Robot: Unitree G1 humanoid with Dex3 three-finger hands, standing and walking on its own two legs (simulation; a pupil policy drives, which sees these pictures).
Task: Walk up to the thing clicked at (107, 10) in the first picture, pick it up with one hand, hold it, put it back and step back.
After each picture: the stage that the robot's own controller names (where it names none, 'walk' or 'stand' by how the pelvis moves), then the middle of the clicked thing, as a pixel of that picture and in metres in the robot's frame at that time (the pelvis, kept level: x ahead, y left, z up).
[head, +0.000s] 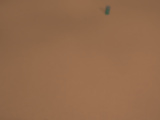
stand; (107, 10) +2.07 -0.42 -0.72
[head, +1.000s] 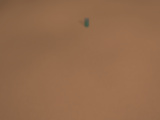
walk; (86, 22) +1.94 +0.01 -0.69
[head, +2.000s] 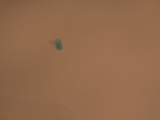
walk; (58, 44) +1.30 +0.32 -0.72
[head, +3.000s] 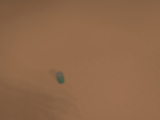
walk; (60, 77) +0.85 +0.26 -0.72
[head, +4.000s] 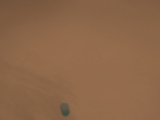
walk; (65, 109) +0.52 +0.17 -0.70
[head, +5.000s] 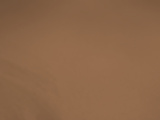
stand; out of the picture +0.35 +0.18 -0.70
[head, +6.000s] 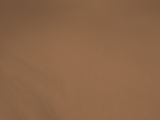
stand; out of the picture +0.32 +0.16 -0.72
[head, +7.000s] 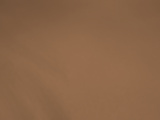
stand; out of the picture +0.31 +0.12 -0.72
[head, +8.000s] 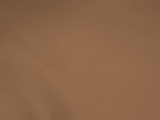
stand; out of the picture +0.34 +0.12 -0.71
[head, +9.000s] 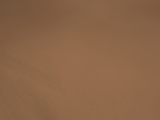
stand; out of the picture +0.33 +0.14 -0.72
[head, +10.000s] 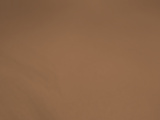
stand; out of the picture +0.32 +0.14 -0.72
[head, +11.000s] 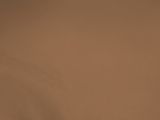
stand; out of the picture +0.35 +0.18 -0.71
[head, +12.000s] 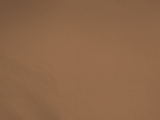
stand; out of the picture +0.33 +0.15 -0.72
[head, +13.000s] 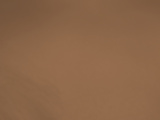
stand; out of the picture +0.37 +0.15 -0.73
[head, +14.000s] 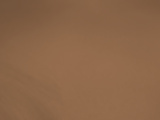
stand; out of the picture +0.36 +0.15 -0.73
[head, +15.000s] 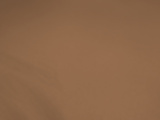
go down; out of the picture +0.36 +0.15 -0.72
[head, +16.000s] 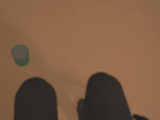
go down; (21, 56) +0.45 +0.18 -0.30
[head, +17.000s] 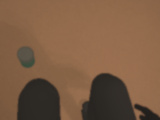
close in; (26, 57) +0.46 +0.17 -0.29
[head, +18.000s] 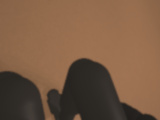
close in; out of the picture +0.45 +0.21 -0.23
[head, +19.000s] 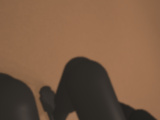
close; out of the picture +0.44 +0.23 -0.23
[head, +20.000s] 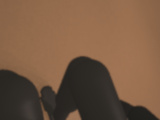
lift; out of the picture +0.41 +0.21 -0.24
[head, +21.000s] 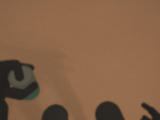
lift; (25, 84) +0.33 +0.18 -0.03
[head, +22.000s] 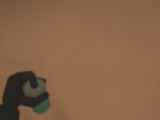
hold; (38, 96) +0.30 +0.15 -0.02
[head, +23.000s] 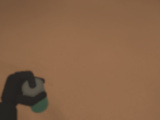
hold; (36, 96) +0.31 +0.16 -0.01
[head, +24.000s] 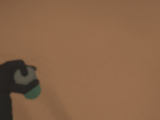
crouch; (28, 83) +0.35 +0.17 -0.05
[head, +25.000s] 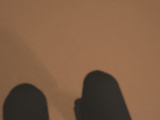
lower; out of the picture +0.51 +0.24 -0.09
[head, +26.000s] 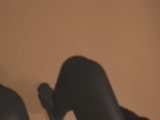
lower; out of the picture +0.47 +0.27 -0.24
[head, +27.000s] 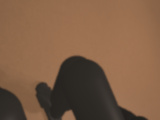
lower; out of the picture +0.47 +0.26 -0.24
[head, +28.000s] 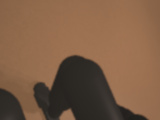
lower; out of the picture +0.47 +0.26 -0.25
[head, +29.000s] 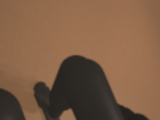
lower; out of the picture +0.47 +0.26 -0.25
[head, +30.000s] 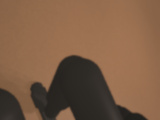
open; out of the picture +0.47 +0.24 -0.26
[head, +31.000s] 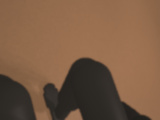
stand; out of the picture +0.47 +0.23 -0.26
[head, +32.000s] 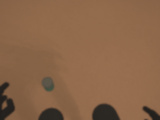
stand; (48, 84) +0.45 +0.16 -0.52
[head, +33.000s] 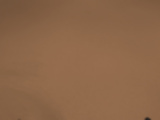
stand; out of the picture +0.40 +0.15 -0.66
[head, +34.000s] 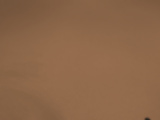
stand; out of the picture +0.41 +0.15 -0.67
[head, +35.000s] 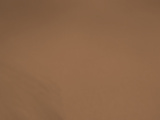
stand; out of the picture +0.42 +0.14 -0.71
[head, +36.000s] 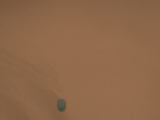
walk; (61, 105) +0.45 +0.10 -0.70
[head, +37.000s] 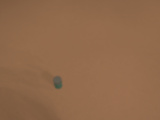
walk; (57, 82) +0.62 +0.17 -0.70
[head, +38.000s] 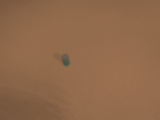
walk; (65, 60) +0.96 +0.21 -0.71
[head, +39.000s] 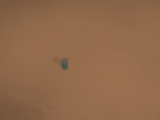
stand; (64, 63) +1.04 +0.15 -0.72
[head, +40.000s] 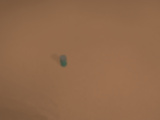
stand; (63, 61) +1.05 +0.17 -0.73
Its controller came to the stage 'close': yes
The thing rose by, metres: 0.71
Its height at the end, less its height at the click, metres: +0.00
